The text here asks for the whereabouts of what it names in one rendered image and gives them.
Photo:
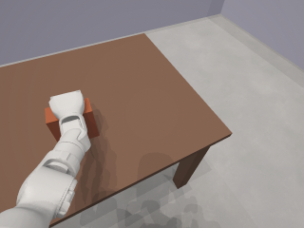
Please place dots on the sponge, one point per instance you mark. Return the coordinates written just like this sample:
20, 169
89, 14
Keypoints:
53, 123

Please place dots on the robot left hand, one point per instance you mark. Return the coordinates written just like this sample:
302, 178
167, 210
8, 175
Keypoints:
71, 102

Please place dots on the robot left forearm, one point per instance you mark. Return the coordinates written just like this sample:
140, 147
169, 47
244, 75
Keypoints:
67, 154

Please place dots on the left robot upper arm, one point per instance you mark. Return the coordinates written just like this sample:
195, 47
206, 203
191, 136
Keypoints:
47, 197

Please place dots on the table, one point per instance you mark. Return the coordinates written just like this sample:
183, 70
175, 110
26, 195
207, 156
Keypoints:
148, 117

